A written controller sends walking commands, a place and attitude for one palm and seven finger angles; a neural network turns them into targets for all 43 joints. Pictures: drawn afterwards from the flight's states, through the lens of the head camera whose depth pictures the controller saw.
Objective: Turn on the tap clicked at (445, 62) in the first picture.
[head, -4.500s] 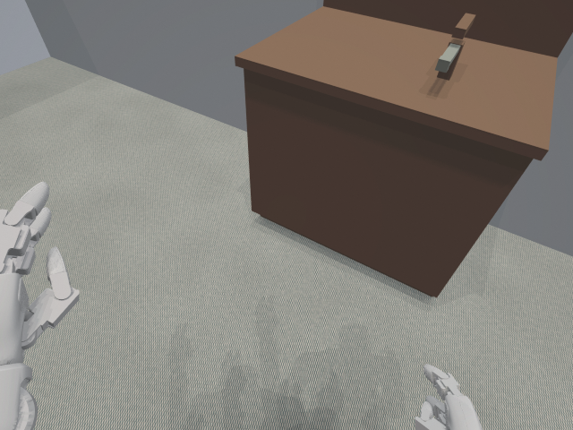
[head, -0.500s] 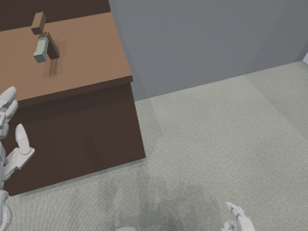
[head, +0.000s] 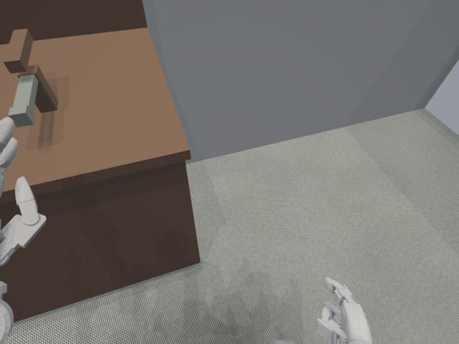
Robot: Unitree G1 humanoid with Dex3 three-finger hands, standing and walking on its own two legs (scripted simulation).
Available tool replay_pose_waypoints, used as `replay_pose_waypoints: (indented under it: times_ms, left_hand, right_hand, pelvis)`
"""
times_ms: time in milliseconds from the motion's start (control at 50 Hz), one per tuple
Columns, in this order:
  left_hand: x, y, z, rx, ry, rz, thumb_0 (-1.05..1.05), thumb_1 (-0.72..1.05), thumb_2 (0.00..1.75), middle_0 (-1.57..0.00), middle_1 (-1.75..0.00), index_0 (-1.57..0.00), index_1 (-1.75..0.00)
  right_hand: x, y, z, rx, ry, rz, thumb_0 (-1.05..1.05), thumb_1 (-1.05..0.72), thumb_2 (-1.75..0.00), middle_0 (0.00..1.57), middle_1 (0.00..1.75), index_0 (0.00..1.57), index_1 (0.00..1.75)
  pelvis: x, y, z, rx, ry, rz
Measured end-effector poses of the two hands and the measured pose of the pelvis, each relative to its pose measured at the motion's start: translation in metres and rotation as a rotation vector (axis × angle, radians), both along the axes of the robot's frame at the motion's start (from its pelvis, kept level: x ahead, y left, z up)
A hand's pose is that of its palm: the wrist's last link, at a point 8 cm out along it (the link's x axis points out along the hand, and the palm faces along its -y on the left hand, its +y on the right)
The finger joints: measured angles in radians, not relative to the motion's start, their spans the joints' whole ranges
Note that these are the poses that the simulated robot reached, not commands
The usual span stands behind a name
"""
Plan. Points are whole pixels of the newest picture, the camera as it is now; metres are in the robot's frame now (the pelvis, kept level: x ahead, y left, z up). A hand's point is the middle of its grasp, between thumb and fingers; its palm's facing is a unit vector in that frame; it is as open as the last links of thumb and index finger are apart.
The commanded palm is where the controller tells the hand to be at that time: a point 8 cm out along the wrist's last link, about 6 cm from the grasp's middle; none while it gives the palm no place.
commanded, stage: come to a stop and stand still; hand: left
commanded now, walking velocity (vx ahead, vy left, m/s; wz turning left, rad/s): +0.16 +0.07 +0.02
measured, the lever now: (21, 116) +0.47 +0.41 +0.13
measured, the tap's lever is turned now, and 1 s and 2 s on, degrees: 0 0 0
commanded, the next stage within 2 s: none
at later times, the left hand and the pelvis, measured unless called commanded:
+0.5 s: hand (50, 192) +0.27 +0.24 +0.18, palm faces +0.38 -0.82 -0.43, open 7.4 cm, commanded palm +0.21 +0.28 +0.18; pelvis +0.05 +0.00 +0.00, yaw +0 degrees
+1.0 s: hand (33, 233) +0.22 +0.25 +0.16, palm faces +0.35 -0.86 -0.37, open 7.4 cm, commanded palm +0.16 +0.28 +0.18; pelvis -0.01 +0.01 +0.01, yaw -2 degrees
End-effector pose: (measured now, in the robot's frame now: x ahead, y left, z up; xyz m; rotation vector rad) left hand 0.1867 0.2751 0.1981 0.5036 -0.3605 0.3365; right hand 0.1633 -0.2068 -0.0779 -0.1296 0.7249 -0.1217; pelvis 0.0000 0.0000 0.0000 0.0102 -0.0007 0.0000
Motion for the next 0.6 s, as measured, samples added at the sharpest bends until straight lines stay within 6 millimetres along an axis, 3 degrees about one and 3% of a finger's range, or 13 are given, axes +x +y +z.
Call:
replay_pose_waypoints:
  times_ms: [100,200,320,400,520,600]
  left_hand:
    - [0.008,-0.017,0.009,0.081,0.025,-0.002,0.02,0.89,0.89,-0.21,-0.3,-0.21,-0.3]
    - [0.025,-0.015,0.001,0.043,0.052,0.072,0.01,0.89,0.89,-0.21,-0.3,-0.21,-0.3]
    - [0.041,-0.012,-0.009,0.001,0.103,0.067,0.02,0.89,0.89,-0.21,-0.3,-0.21,-0.3]
    - [0.042,-0.007,-0.007,0.01,0.061,0.002,0.02,0.89,0.89,-0.21,-0.3,-0.21,-0.3]
    - [0.039,0.011,-0.002,0.009,0.03,0.008,0.02,0.89,0.89,-0.21,-0.3,-0.21,-0.3]
    - [0.03,0.006,0.0,-0.015,0.032,0.024,0.02,0.89,0.89,-0.21,-0.3,-0.21,-0.3]
  right_hand:
    - [0.014,0.008,-0.017,0.059,0.026,0.04,0.01,-0.91,-0.9,0.2,0.3,0.2,0.3]
    - [0.026,-0.01,-0.035,0.038,0.105,0.059,0.01,-0.91,-0.9,0.2,0.3,0.2,0.3]
    - [0.04,-0.037,-0.013,-0.065,0.096,0.016,0.01,-0.91,-0.9,0.2,0.3,0.2,0.3]
    - [0.051,-0.043,0.002,-0.143,0.043,-0.017,0.01,-0.91,-0.9,0.2,0.3,0.2,0.3]
    - [0.053,-0.025,0.02,-0.13,-0.005,0.0,0.01,-0.91,-0.9,0.19,0.3,0.2,0.3]
    - [0.048,-0.009,0.019,-0.065,-0.031,0.048,0.01,-0.91,-0.9,0.2,0.3,0.2,0.3]
  pelvis:
    - [0.023,-0.011,-0.004,0.003,-0.005,0.005]
    - [0.04,-0.015,-0.005,0.004,-0.017,0.017]
    - [0.048,-0.01,0.004,0.023,-0.014,0.016]
    - [0.052,0.001,-0.002,-0.01,-0.02,0.011]
    - [0.049,0.004,0.005,-0.009,-0.014,0.001]
    - [0.041,-0.001,0.007,-0.017,-0.015,-0.005]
